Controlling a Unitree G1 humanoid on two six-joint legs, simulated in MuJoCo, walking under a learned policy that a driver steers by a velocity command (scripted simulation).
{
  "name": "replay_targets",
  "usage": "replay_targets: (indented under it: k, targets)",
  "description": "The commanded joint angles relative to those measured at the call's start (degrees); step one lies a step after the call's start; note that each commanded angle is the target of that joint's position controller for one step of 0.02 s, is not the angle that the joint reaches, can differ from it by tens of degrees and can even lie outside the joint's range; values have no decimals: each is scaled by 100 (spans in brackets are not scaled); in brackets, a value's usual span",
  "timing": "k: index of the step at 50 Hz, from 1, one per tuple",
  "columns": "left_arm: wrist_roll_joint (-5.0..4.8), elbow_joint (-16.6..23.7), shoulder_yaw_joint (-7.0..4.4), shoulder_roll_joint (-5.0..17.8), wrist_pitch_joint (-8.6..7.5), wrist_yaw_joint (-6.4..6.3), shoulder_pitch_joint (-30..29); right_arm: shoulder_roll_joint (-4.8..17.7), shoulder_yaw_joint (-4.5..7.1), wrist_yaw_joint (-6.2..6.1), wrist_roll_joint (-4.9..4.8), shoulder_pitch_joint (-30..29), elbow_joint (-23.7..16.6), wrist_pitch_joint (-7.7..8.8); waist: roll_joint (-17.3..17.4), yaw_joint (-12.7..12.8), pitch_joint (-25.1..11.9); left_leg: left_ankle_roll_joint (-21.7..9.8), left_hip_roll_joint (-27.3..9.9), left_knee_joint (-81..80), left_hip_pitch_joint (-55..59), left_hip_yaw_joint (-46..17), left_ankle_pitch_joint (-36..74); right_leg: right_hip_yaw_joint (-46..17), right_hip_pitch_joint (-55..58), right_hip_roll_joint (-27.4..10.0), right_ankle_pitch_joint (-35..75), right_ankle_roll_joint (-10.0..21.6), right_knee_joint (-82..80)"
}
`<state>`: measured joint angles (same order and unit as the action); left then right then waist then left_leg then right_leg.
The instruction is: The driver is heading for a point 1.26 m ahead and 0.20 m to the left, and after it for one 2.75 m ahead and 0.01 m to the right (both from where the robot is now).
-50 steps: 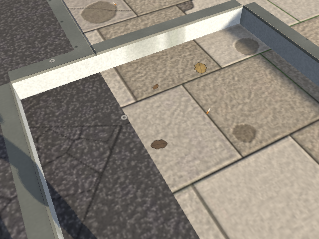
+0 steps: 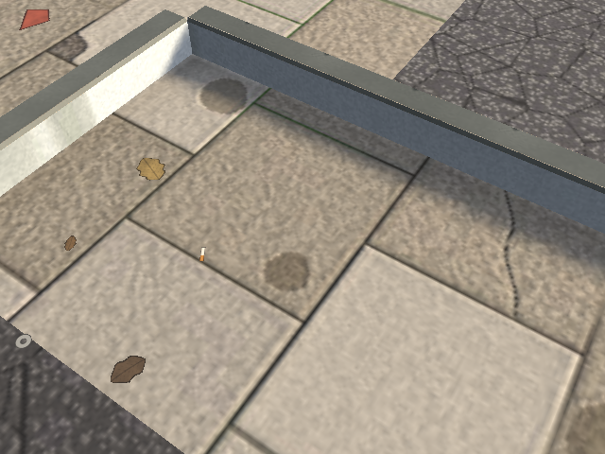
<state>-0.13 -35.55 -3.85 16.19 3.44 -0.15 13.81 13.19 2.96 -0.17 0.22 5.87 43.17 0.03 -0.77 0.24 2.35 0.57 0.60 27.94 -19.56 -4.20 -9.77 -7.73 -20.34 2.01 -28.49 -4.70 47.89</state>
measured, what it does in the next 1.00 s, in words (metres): walks ahead: right foot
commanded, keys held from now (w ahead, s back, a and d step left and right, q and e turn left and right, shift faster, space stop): no key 0.52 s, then w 0.48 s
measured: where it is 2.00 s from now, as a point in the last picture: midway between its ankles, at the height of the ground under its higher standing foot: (323, 331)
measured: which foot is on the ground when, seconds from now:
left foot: down 0.00-1.00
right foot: up 0.00-0.06, down 0.08-0.72, up 0.74-1.00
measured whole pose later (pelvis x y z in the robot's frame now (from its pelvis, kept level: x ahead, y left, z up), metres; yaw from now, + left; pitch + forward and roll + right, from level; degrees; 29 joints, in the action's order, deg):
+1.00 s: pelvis +0.17 -0.01 +0.01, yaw +0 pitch +2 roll +0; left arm -1.2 -33.0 -3.9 14.8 -3.4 0.6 9.5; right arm 14.2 2.0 -0.1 -1.2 23.8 55.3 3.6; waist -1.2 -5.0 0.8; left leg -1.2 0.6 16.7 -0.5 -1.6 -18.3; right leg -0.3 -34.5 -3.3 -9.5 -0.2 44.9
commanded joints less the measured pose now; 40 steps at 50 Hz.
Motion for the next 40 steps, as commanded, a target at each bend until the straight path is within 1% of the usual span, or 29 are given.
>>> replay_targets:
  k: [1, 2, 3, 4, 5, 6, 7, 8, 9, 11, 15, 20, 26, 27, 28, 29, 30, 31, 32, 33, 34, 35, 36, 37, 38, 39, 40]
  targets:
    - [-3, 231, -44, 102, -128, 25, 297, 847, 166, 10, 3, -249, -357, -20, 1151, 84, -757, -1011, -892, -796, 400, -846, -7, 485, 804, -87, 1058, 67, -1586]
    - [20, 167, -72, 128, -131, 23, 373, 766, 128, 21, -2, -142, -332, 7, 1064, 120, -773, -903, -855, -717, 325, -815, -193, 562, 1143, -22, 1438, 143, -2102]
    - [95, 205, -83, 187, -126, 11, 357, 679, 86, 37, 0, 14, -273, 55, 935, 118, -770, -678, -813, -667, 188, -818, -449, 446, 1403, -94, 1646, 232, -2329]
    - [181, 328, -109, 416, -124, -17, 274, 629, 58, 71, 28, 109, -241, 121, 603, 59, -708, -367, -713, -489, -70, -711, -709, -12, 1572, -485, 2032, 379, -2312]
    - [202, 287, -183, 718, -121, -25, 162, 621, 64, 104, 43, 266, -258, 179, -174, -233, -555, -124, -309, -378, 58, -245, -871, -197, 1019, -578, 1454, 615, -2124]
    - [219, 287, -156, 502, -156, 5, 129, 642, 66, 99, 39, 58, -243, 208, -339, -82, -430, 39, -206, -121, 461, -37, -663, -213, 465, -493, 672, 689, -2306]
    - [234, 285, -96, 332, -195, 14, 117, 662, 79, 88, 12, -24, -236, 208, -324, -53, -284, 62, -199, 10, 583, -17, -453, -225, 240, -474, 443, 643, -2437]
    - [214, 313, -83, 310, -229, 13, 67, 624, 76, 66, -5, -39, -200, 187, -310, -58, -179, 15, -220, 98, 608, -25, -264, -189, 159, -437, 612, 578, -2457]
    - [183, 323, -80, 311, -269, 7, 60, 606, 75, 49, -5, 27, -178, 170, -384, -67, -135, -10, -220, 157, 583, -31, -64, -164, 194, -417, 871, 538, -2423]
    - [152, 324, -68, 262, -317, -32, 197, 577, 79, 29, -15, 117, -114, 185, -348, -51, -176, -42, -239, 203, 562, -43, 258, -122, 355, -386, 1371, 507, -2290]
    - [130, 369, -70, 218, -308, -63, 311, 555, 90, 33, -45, 207, 50, 190, -134, -14, -247, 15, -244, 257, 587, -31, 560, -101, 583, -359, 1884, 546, -2175]
    - [112, 381, -77, 147, -301, -49, 345, 617, 115, 19, -58, 290, 252, 162, 44, 1, -334, 56, -273, 312, 680, -49, 854, -45, 779, -335, 2446, 578, -2086]
    - [98, 294, -93, 85, -318, -27, 356, 657, 135, -15, -77, 342, 485, 126, 46, -16, -407, 54, -290, 377, 810, -52, 1050, 41, 874, -308, 2882, 598, -2017]
    - [100, 241, -102, 79, -303, -34, 440, 619, 126, -19, -71, 406, 557, 109, -21, -8, -495, 55, -201, 433, 829, 53, 623, 51, 918, -285, 2380, 629, -2106]
    - [86, 212, -129, 157, -282, -43, 486, 611, 123, -24, -82, 415, 602, 95, -169, 5, -421, 52, -46, 582, 704, 222, -77, -41, 870, -305, 1582, 727, -2249]
    - [53, 222, -173, 300, -265, -54, 508, 632, 135, -25, -108, 388, 618, 105, -426, 44, -270, 37, 144, 864, 414, 452, -945, -304, 822, -428, 631, 923, -2451]
    - [21, 232, -192, 405, -271, -66, 583, 655, 134, -16, -128, 232, 555, 151, -696, 121, -15, 7, 212, 1153, -45, 593, -1432, -785, 797, -722, -272, 1164, -2767]
    - [-12, 232, -202, 502, -310, -81, 654, 678, 129, 0, -167, 22, 446, 229, -927, 173, 295, -72, 178, 1385, -514, 638, -1599, -1326, 795, -1085, -910, 1396, -3087]
    - [-55, 190, -207, 562, -370, -98, 744, 671, 115, 16, -205, -188, 344, 325, -1036, 210, 591, -184, 99, 1452, -740, 573, -1650, -1726, 684, -1323, -1079, 1568, -3254]
    - [-95, 159, -203, 595, -434, -122, 745, 621, 91, 41, -233, -220, 295, 422, -1112, 143, 756, -317, 12, 1354, -800, 501, -1656, -1877, 640, -1462, -793, 1644, -3266]
    - [-108, 162, -190, 559, -477, -141, 630, 589, 84, 80, -239, 2, 372, 510, -1123, -13, 749, -449, -38, 1071, -574, 468, -1572, -1751, 599, -1452, -322, 1597, -3087]
    - [-102, 213, -164, 462, -489, -153, 411, 629, 114, 127, -243, 535, 591, 575, -998, -266, 557, -568, -47, 677, 110, 407, -1337, -1409, 371, -1267, 77, 1417, -2743]
    - [-77, 431, -108, 283, -515, -180, -122, 854, 195, 181, -255, 1266, 878, 624, -548, -578, 390, -712, -189, 245, 605, 77, -1233, -623, 109, -789, 522, 1074, -1975]
    - [-75, 640, -39, -24, -600, -200, -234, 1354, 351, 211, -248, 1894, 1118, 671, 907, -606, 196, -1162, -803, -401, 1616, -1452, -1289, 464, -914, 137, 874, 594, -147]
    - [-140, 707, -67, 113, -694, -251, -181, 1653, 417, 276, -117, 2478, 1131, 700, 2018, -879, -33, -1996, -2008, -1436, 2455, -3708, -920, 306, -2177, 400, -629, 411, 1620]
    - [-277, 640, -129, 341, -752, -225, -78, 1378, 313, 272, -46, 2192, 1060, 731, 1320, -634, 127, -2042, -2212, -1440, 2501, -3777, -884, -163, -2746, 102, -633, 572, 2256]
    - [-290, 582, -130, 356, -759, -176, -71, 1191, 266, 239, -81, 1843, 934, 713, 944, -465, 237, -1884, -2058, -1310, 2506, -3177, -651, -36, -2975, -157, -176, 673, 2450]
